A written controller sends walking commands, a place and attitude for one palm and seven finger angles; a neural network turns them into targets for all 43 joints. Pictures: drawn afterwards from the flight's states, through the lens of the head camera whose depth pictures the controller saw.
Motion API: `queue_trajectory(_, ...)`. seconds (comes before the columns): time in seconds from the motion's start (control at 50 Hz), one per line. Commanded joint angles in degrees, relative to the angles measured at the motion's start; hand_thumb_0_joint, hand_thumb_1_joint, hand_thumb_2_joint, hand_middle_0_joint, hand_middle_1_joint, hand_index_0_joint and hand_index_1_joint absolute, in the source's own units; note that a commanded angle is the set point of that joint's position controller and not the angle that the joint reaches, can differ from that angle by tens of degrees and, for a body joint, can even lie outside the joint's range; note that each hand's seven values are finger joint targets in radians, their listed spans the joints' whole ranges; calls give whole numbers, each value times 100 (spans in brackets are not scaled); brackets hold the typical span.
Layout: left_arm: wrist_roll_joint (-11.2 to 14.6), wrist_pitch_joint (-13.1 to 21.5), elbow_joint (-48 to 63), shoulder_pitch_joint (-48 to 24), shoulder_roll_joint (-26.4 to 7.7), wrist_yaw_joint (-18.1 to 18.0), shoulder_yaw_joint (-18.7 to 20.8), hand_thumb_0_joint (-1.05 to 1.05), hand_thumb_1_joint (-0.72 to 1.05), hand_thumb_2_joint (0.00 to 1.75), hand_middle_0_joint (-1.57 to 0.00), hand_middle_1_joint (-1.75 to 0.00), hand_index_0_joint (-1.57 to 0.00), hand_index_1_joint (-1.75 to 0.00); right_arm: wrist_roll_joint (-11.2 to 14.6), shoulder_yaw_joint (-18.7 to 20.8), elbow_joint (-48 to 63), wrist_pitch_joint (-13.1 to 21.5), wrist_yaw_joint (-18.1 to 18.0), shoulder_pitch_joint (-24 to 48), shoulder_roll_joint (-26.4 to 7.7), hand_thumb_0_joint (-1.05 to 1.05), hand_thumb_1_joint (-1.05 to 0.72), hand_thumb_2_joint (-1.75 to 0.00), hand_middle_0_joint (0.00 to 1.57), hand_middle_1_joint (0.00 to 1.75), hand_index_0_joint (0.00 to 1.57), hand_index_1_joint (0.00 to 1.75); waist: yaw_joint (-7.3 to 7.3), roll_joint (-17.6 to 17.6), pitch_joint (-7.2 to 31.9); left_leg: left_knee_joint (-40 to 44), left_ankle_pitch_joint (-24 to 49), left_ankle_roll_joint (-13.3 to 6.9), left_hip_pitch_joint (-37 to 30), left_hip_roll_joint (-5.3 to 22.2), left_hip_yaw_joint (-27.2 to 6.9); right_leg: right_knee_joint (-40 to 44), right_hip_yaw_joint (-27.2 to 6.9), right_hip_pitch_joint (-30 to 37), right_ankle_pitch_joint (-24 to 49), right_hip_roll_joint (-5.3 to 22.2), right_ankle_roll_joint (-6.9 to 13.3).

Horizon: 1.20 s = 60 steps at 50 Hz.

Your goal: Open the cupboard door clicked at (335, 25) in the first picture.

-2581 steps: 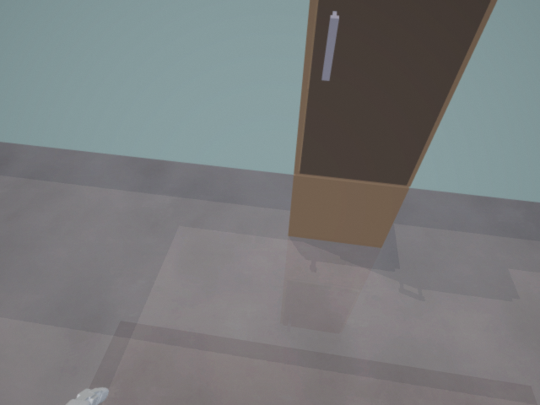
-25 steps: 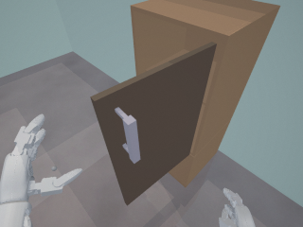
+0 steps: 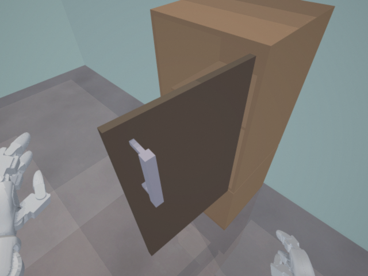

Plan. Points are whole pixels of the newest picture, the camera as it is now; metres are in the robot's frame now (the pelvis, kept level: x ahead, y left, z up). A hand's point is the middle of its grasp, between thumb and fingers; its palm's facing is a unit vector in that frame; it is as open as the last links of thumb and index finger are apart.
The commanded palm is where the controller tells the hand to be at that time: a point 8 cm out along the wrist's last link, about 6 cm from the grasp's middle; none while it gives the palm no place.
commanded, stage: draw the hand back to the body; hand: left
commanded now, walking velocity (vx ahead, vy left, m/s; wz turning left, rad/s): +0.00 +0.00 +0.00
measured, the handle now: (146, 174) +0.27 +0.11 +0.12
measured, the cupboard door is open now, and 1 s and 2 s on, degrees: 85 85 85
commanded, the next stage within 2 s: step back with the hand held close in 0.20 s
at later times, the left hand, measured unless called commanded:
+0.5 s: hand (36, 204) +0.17 +0.27 +0.15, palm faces +0.42 -0.79 -0.45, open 7.4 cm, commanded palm +0.12 +0.30 +0.17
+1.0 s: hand out of the picture +0.08 +0.28 +0.15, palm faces +0.45 -0.77 -0.45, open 7.4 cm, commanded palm +0.02 +0.32 +0.17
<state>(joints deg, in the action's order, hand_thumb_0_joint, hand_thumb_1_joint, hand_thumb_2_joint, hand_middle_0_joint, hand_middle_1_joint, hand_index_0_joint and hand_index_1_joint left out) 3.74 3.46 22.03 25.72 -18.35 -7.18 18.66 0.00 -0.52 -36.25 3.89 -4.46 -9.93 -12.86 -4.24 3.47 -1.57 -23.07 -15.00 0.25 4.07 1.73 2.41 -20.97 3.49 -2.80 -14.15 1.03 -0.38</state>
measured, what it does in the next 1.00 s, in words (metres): shifts its weight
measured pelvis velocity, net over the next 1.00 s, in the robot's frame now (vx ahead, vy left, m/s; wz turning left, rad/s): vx -0.12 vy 0.02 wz -0.01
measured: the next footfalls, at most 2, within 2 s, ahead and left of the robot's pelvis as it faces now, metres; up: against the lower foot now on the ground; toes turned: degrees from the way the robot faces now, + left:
right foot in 1.46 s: -0.29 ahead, -0.09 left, +0.00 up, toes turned -1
left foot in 1.68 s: -0.22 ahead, +0.10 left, +0.00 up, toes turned -2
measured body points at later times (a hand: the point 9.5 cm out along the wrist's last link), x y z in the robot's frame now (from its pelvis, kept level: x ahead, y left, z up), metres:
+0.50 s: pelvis -0.03 +0.01 +0.00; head -0.02 -0.01 +0.45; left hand +0.15 +0.31 +0.18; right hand +0.16 -0.23 -0.08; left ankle -0.02 +0.12 -0.74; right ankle -0.03 -0.12 -0.74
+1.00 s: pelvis -0.12 +0.02 -0.02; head -0.10 +0.02 +0.43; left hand +0.05 +0.32 +0.17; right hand +0.05 -0.22 -0.10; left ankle -0.04 +0.12 -0.73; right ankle -0.03 -0.12 -0.74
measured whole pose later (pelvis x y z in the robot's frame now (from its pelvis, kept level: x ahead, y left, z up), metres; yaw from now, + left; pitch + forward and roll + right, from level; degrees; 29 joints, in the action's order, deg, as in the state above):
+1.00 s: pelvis -0.12 +0.02 -0.02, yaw +0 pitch -2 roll -1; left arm 1.6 11.1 29.6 30.5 -20.9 -9.2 23.6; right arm 0.8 0.3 -32.8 3.3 -4.4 -11.9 -12.5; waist -1.2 0.7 -3.1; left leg -42.2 -21.3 -1.1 25.5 0.3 2.2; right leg -33.6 2.3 -22.8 -9.4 2.6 -1.1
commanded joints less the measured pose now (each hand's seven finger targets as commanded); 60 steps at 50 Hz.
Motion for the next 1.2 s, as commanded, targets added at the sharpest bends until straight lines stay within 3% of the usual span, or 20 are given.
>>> queue_trajectory(0.0, -24, 397, 1262, -372, -1126, -82, 683, 0, 90, 90, -20, -30, -20, -30, -34, 191, 948, 279, -48, 689, -563, 0, -90, -90, 20, 30, 20, 30, -11, -162, 606, 159, 1968, -153, -127, -54, -86, 175, -134, 64, 1779, -56, 101)
queue_trajectory(0.12, -31, 434, 1367, -481, -1116, -86, 683, 0, 90, 90, -20, -30, -20, -30, -13, 167, 928, 295, -55, 722, -526, 0, -90, -90, 20, 30, 20, 30, 3, 204, 512, 194, 1818, -123, -130, -63, -92, 240, -153, -8, 1558, -66, 130)
queue_trajectory(0.3, -19, 493, 1419, -756, -1229, -90, 754, 0, 90, 90, -20, -30, -20, -30, -21, 181, 915, 339, -48, 769, -556, 0, -90, -90, 20, 30, 20, 30, 6, -67, 484, 264, 1518, -144, -76, -64, -122, 309, -165, -12, 1312, -66, 110)
queue_trajectory(0.32, 3, 687, 1609, -1023, -1907, -86, 1424, 0, 90, 90, -20, -30, -20, -30, 56, 175, 1101, 217, -45, 644, -649, 0, -90, -90, 20, 30, 20, 30, 248, -217, -2, 31, 1211, -242, 332, 68, -175, 573, -603, -683, 1722, 223, 96)
queue_trajectory(0.34, 7, 671, 1111, -365, -1458, -11, 1084, 0, 90, 90, -20, -30, -20, -30, 33, 176, 974, 107, -51, 649, -552, 0, -90, -90, 20, 30, 20, 30, 273, -546, 117, -71, 1124, -243, 333, 65, -233, 537, -572, -677, 1822, 358, 89)
queue_trajectory(0.36, -22, 655, 1164, -321, -1450, 13, 1011, 0, 90, 90, -20, -30, -20, -30, 37, 195, 1054, 44, -56, 715, -569, 0, -90, -90, 20, 30, 20, 30, 267, -377, 25, -79, 1195, -236, 383, 54, -218, 520, -565, -718, 2029, 406, 98)
queue_trajectory(0.46, -37, 668, 1401, 292, -1232, 0, 809, 0, 90, 90, -20, -30, -20, -30, 44, 280, 1206, -122, -66, 623, -657, 0, -90, -90, 20, 30, 20, 30, 305, 59, 718, -145, 1857, -185, 372, 221, -182, 83, -455, -557, 2244, 417, 38)
queue_trajectory(0.58, -38, 748, 1943, 534, -1624, -129, 1244, 0, 90, 90, -20, -30, -20, -30, 90, 349, 1433, -209, -114, 559, -624, 0, -90, -90, 20, 30, 20, 30, 292, -252, 1154, -160, 1983, -175, 709, 342, -293, -391, -448, -382, 2276, 358, -4)
queue_trajectory(0.68, -71, 888, 2086, 725, -1587, -200, 1350, 0, 90, 90, -20, -30, -20, -30, 91, 371, 1498, -117, -120, 526, -660, 0, -90, -90, 20, 30, 20, 30, 268, 282, 973, 229, 1162, -301, 1533, 578, -550, -886, -377, -297, 1340, 160, -53)
queue_trajectory(0.76, -132, 988, 1932, 711, -1420, -219, 1338, 0, 90, 90, -20, -30, -20, -30, 81, 395, 1494, 32, -103, 470, -751, 0, -90, -90, 20, 30, 20, 30, 305, 606, 600, 647, -589, -482, 2765, 796, -773, -1432, -359, 35, 754, 52, -66)
queue_trajectory(0.86, -253, 1098, 1809, 307, -1363, -241, 1289, 0, 90, 90, -20, -30, -20, -30, 85, 426, 1435, 190, -91, 313, -799, 0, -90, -90, 20, 30, 20, 30, 400, 44, 230, 230, -2110, -516, 3425, 634, -723, -1101, -716, -344, -265, 232, 8)
queue_trajectory(0.92, -234, 1134, 1881, 124, -1437, -304, 1176, 0, 90, 90, -20, -30, -20, -30, 64, 413, 1267, 232, -69, 133, -689, 0, -90, -90, 20, 30, 20, 30, 451, -1111, 236, -1693, -1509, -153, 1812, -33, -305, 520, -1647, -2470, -2195, 1070, 456)
queue_trajectory(0.96, -213, 1113, 2022, -2, -1521, -370, 1156, 0, 90, 90, -20, -30, -20, -30, 12, 356, 1053, 229, -41, 202, -589, 0, -90, -90, 20, 30, 20, 30, 443, -1438, 493, -3038, -1001, -66, 905, -171, -196, 887, -1828, -3271, -2004, 1640, 756)
queue_trajectory(1.0, -224, 1082, 2130, -105, -1560, -376, 1199, 0, 90, 90, -20, -30, -20, -30, -4, 292, 1095, 240, -48, 246, -567, 0, -90, -90, 20, 30, 20, 30, 475, -1364, 585, -2416, -855, -103, 836, -54, -230, 434, -1211, -2961, -1205, 1446, 592)
queue_trajectory(1.04, -163, 1120, 2277, -143, -1600, -378, 1270, 0, 90, 90, -20, -30, -20, -30, 15, 275, 1167, 269, -121, 319, -663, 0, -90, -90, 20, 30, 20, 30, 506, -362, 293, -479, -891, -177, 1166, 117, -537, -464, -732, -2614, -1174, 811, 211)
queue_trajectory(1.08, -226, 1273, 2565, -160, -1623, -432, 1479, 0, 90, 90, -20, -30, -20, -30, -49, 316, 1284, 401, -178, 318, -799, 0, -90, -90, 20, 30, 20, 30, 421, 1908, 224, 1489, -1750, -888, 2862, 1695, -2693, -3435, -209, -1601, -1182, -306, -141)
queue_trajectory(1.1, -279, 1345, 2477, -180, -1684, -437, 1537, 0, 90, 90, -20, -30, -20, -30, -93, 334, 1149, 515, -132, 192, -567, 0, -90, -90, 20, 30, 20, 30, 505, 1692, 398, 1815, -2105, -1093, 3102, 1988, -2915, -4786, -661, -1538, -1378, -317, -73)
queue_trajectory(1.12, -310, 1350, 2347, -120, -1667, -445, 1564, 0, 90, 90, -20, -30, -20, -30, -114, 379, 1053, 541, -77, 197, -553, 0, -90, -90, 20, 30, 20, 30, 508, 1254, 320, 1585, -1692, -1085, 2975, 1904, -2653, -5132, -865, -1742, -1308, -252, -34)
queue_trajectory(1.14, -282, 1349, 2365, 46, -1605, -429, 1523, 0, 90, 90, -20, -30, -20, -30, -74, 451, 1037, 555, -14, 181, -583, 0, -90, -90, 20, 30, 20, 30, 483, 699, 468, 1046, -731, -1072, 2439, 1701, -2238, -4929, -837, -1949, -1278, -243, -22)
queue_trajectory(1.18, -175, 1293, 2317, 473, -1362, -405, 1343, 0, 90, 90, -20, -30, -20, -30, -40, 482, 952, 638, 51, 200, -579, 0, -90, -90, 20, 30, 20, 30, 429, 437, 713, 551, 890, -957, 1327, 1396, -1618, -4193, -562, -2342, -1318, -261, -105)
